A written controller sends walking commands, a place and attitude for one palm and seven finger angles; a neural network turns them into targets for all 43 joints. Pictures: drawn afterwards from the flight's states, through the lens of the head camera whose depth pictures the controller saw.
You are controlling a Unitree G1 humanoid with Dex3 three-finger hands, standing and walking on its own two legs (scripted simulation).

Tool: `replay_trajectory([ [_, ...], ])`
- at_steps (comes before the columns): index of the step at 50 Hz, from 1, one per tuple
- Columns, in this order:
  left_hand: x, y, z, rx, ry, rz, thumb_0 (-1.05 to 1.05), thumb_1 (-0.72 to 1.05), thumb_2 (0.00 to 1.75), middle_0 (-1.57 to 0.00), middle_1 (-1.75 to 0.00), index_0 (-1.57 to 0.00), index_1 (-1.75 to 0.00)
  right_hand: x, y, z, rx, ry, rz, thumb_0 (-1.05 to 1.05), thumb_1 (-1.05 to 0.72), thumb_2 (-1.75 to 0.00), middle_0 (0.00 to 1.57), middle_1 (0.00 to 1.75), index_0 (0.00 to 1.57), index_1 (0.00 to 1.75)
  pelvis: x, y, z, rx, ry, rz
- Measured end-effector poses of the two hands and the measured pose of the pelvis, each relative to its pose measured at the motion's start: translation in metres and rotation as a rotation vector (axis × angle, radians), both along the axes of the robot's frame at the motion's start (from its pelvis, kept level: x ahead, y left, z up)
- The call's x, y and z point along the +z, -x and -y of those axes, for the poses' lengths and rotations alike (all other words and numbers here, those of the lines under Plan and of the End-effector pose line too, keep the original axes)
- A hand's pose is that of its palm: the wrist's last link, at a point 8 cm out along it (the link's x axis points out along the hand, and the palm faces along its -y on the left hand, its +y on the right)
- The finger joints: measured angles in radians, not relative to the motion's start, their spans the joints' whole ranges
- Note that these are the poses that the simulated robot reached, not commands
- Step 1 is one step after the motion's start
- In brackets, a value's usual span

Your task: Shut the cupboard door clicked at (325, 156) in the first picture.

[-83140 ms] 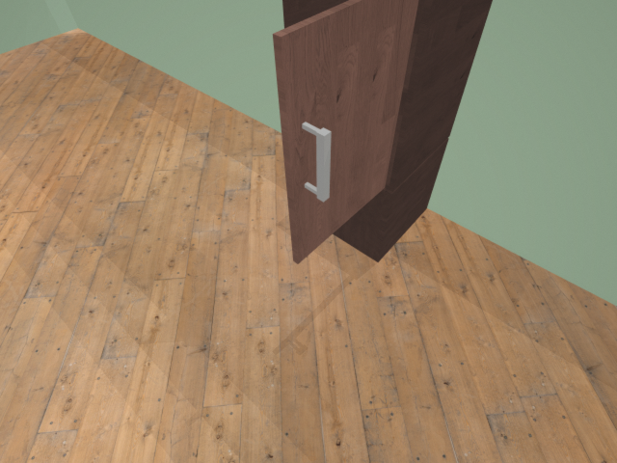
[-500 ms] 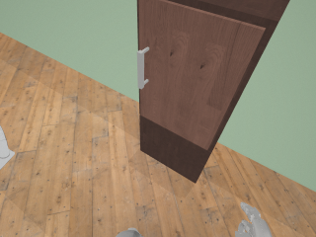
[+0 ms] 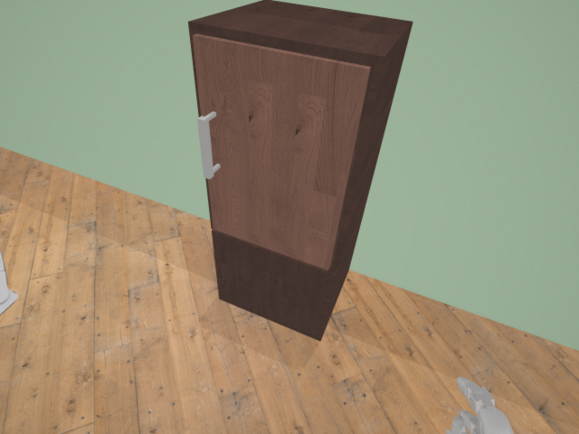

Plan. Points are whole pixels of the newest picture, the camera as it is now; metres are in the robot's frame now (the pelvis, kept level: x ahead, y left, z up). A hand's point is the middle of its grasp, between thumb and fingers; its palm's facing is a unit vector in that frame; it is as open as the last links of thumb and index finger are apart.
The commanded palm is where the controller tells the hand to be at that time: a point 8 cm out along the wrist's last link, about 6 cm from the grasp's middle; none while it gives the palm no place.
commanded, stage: stop stepping back and stand still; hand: left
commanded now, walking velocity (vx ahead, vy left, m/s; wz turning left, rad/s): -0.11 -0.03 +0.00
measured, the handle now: (210, 145) +0.81 +0.22 +0.01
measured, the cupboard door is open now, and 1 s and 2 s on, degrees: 0 0 0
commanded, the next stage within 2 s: let the arm hang, fingers relaxed in 1.02 s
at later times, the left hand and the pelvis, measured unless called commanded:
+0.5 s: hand out of the picture +0.13 +0.31 +0.21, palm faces +0.35 -0.75 -0.56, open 7.4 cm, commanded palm +0.09 +0.34 +0.20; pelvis -0.07 +0.05 +0.02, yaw -3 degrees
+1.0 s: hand out of the picture +0.14 +0.33 +0.20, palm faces +0.42 -0.75 -0.51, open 7.4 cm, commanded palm +0.07 +0.37 +0.20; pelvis -0.07 +0.07 +0.02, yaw +0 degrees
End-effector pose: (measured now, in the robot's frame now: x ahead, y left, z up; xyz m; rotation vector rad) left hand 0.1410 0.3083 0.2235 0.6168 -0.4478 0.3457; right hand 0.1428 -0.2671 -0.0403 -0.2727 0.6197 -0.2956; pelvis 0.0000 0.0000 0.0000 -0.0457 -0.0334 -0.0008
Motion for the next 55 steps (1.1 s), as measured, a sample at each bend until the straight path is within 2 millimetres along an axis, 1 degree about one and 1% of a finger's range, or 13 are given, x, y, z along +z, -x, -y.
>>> replay_trajectory([
  [5, -0.036, 0.003, -0.025, 0.089, 0.193, -0.016, 0.0, 0.89, 0.9, -0.21, -0.3, -0.21, -0.3, -0.012, 0.036, -0.003, -0.028, 0.044, -0.103, 0.01, -0.9, -0.9, 0.2, 0.3, 0.2, 0.3, 0.002, 0.0, -0.018, -0.004, -0.005, 0.019],
  [10, -0.058, -0.016, -0.037, 0.055, 0.27, -0.025, 0.01, 0.89, 0.9, -0.21, -0.3, -0.21, -0.3, -0.022, 0.054, -0.036, -0.016, 0.049, -0.183, 0.01, -0.9, -0.9, 0.2, 0.3, 0.2, 0.3, -0.004, 0.015, -0.036, 0.02, -0.007, 0.016],
  [14, -0.031, -0.015, -0.028, -0.048, 0.175, -0.037, 0.02, 0.89, 0.9, -0.21, -0.3, -0.21, -0.3, -0.012, 0.061, -0.077, 0.034, -0.035, -0.124, 0.01, -0.9, -0.9, 0.2, 0.3, 0.2, 0.3, 0.007, 0.04, -0.042, -0.022, 0.001, 0.013],
  [18, 0.013, 0.007, -0.016, -0.15, 0.038, -0.008, 0.02, 0.89, 0.9, -0.21, -0.3, -0.21, -0.3, -0.003, 0.07, -0.107, 0.069, -0.121, -0.094, 0.01, -0.9, -0.9, 0.2, 0.3, 0.2, 0.3, 0.02, 0.052, -0.046, -0.043, 0.02, -0.007],
  [20, 0.025, 0.02, -0.016, -0.149, -0.006, -0.03, 0.01, 0.89, 0.9, -0.21, -0.3, -0.21, -0.3, -0.002, 0.072, -0.115, 0.074, -0.155, -0.089, 0.01, -0.9, -0.9, 0.21, 0.31, 0.2, 0.3, 0.025, 0.054, -0.048, -0.048, 0.024, -0.017],
  [23, 0.025, 0.038, -0.028, -0.066, -0.021, -0.123, 0.01, 0.89, 0.9, -0.21, -0.3, -0.21, -0.3, -0.005, 0.075, -0.117, 0.075, -0.189, -0.091, 0.01, -0.9, -0.9, 0.21, 0.31, 0.21, 0.3, 0.03, 0.06, -0.048, -0.044, 0.011, -0.024],
  [26, 0.005, 0.059, -0.042, 0.059, 0.003, -0.217, 0.0, 0.89, 0.9, -0.21, -0.3, -0.21, -0.3, -0.016, 0.076, -0.109, 0.083, -0.192, -0.088, 0.01, -0.9, -0.9, 0.21, 0.31, 0.21, 0.3, 0.022, 0.073, -0.048, -0.049, -0.038, -0.029],
  [30, -0.022, 0.078, -0.052, 0.163, 0.17, -0.221, 0.01, 0.89, 0.9, -0.21, -0.3, -0.22, -0.3, -0.023, 0.088, -0.09, 0.096, -0.134, -0.158, 0.01, -0.9, -0.9, 0.21, 0.31, 0.2, 0.3, 0.023, 0.08, -0.05, -0.035, -0.051, -0.004],
  [35, -0.039, 0.075, -0.048, 0.171, 0.323, -0.112, 0.01, 0.89, 0.9, -0.21, -0.3, -0.21, -0.3, -0.015, 0.098, -0.068, 0.079, -0.029, -0.183, 0.01, -0.9, -0.9, 0.21, 0.31, 0.2, 0.3, 0.023, 0.077, -0.052, 0.019, -0.053, 0.003],
  [39, -0.027, 0.063, -0.047, 0.095, 0.287, -0.028, 0.01, 0.89, 0.9, -0.21, -0.3, -0.21, -0.3, -0.007, 0.091, -0.063, 0.051, 0.035, -0.154, 0.01, -0.9, -0.9, 0.2, 0.3, 0.2, 0.3, 0.015, 0.074, -0.062, 0.029, -0.029, -0.007],
  [44, 0.0, 0.051, -0.059, 0.049, 0.102, -0.009, 0.01, 0.89, 0.9, -0.21, -0.3, -0.21, -0.3, -0.004, 0.08, -0.081, 0.021, -0.016, -0.085, 0.01, -0.9, -0.9, 0.2, 0.3, 0.2, 0.3, 0.014, 0.076, -0.069, 0.002, -0.054, -0.008],
  [47, 0.006, 0.046, -0.061, 0.058, 0.027, -0.061, 0.01, 0.89, 0.9, -0.21, -0.3, -0.21, -0.3, -0.011, 0.076, -0.097, 0.045, -0.089, -0.068, 0.01, -0.9, -0.9, 0.2, 0.3, 0.2, 0.3, 0.014, 0.076, -0.068, 0.0, -0.051, -0.012],
  [55, -0.025, 0.059, -0.06, 0.102, 0.101, -0.239, 0.01, 0.89, 0.9, -0.21, -0.3, -0.21, -0.3, -0.035, 0.084, -0.12, 0.069, -0.185, -0.163, 0.01, -0.9, -0.9, 0.2, 0.3, 0.2, 0.3, 0.017, 0.069, -0.074, 0.002, -0.035, -0.03],
])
